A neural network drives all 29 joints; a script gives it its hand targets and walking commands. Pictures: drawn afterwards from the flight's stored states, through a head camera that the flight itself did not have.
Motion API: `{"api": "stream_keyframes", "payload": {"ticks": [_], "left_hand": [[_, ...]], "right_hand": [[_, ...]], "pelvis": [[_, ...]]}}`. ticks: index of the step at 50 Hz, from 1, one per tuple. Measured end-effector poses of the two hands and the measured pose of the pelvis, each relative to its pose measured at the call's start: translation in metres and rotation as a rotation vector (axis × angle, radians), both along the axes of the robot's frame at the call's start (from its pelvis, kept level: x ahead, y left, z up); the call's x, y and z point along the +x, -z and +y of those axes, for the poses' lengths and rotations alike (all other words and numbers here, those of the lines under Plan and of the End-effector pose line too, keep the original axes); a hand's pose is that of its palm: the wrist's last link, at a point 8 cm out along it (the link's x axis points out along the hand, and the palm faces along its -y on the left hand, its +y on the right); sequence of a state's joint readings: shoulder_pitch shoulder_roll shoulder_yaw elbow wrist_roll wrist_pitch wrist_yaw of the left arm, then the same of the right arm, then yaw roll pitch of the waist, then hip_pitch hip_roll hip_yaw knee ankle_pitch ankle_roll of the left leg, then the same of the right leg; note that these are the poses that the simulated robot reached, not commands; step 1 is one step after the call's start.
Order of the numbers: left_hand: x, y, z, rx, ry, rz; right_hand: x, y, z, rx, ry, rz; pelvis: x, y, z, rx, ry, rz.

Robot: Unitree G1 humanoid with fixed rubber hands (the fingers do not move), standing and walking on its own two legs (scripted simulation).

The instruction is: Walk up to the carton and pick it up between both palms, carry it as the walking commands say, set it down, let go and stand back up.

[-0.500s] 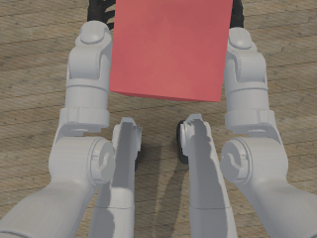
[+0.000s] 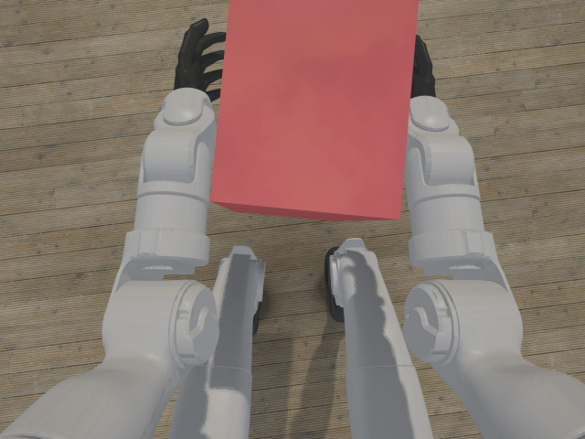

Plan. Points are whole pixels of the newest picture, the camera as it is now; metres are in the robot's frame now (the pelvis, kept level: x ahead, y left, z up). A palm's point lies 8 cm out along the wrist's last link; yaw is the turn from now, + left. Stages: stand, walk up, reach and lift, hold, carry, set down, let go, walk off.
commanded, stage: reach and lift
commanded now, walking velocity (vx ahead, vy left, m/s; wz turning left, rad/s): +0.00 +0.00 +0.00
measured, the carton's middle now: (301, 107) +0.49 +0.00 -0.09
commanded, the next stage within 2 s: none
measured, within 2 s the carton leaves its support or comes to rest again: neither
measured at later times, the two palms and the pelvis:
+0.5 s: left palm (176, 93) +0.45 +0.12 +0.03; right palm (443, 95) +0.46 -0.14 +0.02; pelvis +0.01 -0.01 +0.06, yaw +0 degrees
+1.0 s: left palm (111, 41) +0.44 +0.12 +0.15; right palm (517, 59) +0.43 -0.14 +0.13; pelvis +0.08 +0.00 +0.11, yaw +0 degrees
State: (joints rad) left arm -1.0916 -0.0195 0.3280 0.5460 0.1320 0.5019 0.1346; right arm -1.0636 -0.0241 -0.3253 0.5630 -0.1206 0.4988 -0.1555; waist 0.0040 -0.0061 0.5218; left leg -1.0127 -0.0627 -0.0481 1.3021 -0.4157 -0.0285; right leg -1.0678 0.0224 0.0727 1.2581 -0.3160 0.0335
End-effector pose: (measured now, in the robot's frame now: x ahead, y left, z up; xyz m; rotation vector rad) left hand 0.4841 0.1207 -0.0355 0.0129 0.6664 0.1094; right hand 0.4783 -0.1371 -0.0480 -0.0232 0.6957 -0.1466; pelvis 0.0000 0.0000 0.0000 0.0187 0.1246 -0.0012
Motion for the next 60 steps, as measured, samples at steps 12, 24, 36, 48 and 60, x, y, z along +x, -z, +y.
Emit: {"api": "stream_keyframes", "payload": {"ticks": [12,24,36,48,60], "left_hand": [[-0.013,-0.033,-0.003,-0.015,-0.022,0.002],[-0.029,-0.065,-0.002,-0.022,-0.041,0.002],[-0.041,-0.107,0.001,-0.030,-0.050,0.012],[-0.049,-0.174,0.002,-0.027,-0.012,0.023],[-0.053,-0.199,0.003,-0.035,0.000,0.005]], "right_hand": [[-0.010,-0.034,-0.003,-0.001,-0.009,0.004],[-0.022,-0.067,-0.002,0.002,-0.019,0.006],[-0.032,-0.109,0.001,-0.003,-0.028,0.017],[-0.047,-0.172,0.000,0.013,-0.023,0.029],[-0.054,-0.199,0.001,0.010,-0.008,0.019]], "pelvis": [[0.004,-0.031,-0.003,0.000,0.002,-0.046],[0.012,-0.059,-0.007,-0.002,0.003,-0.088],[0.028,-0.084,-0.006,-0.009,0.001,-0.083],[0.078,-0.110,-0.002,-0.017,-0.001,-0.097],[0.112,-0.128,0.003,-0.029,-0.009,-0.205]]}}
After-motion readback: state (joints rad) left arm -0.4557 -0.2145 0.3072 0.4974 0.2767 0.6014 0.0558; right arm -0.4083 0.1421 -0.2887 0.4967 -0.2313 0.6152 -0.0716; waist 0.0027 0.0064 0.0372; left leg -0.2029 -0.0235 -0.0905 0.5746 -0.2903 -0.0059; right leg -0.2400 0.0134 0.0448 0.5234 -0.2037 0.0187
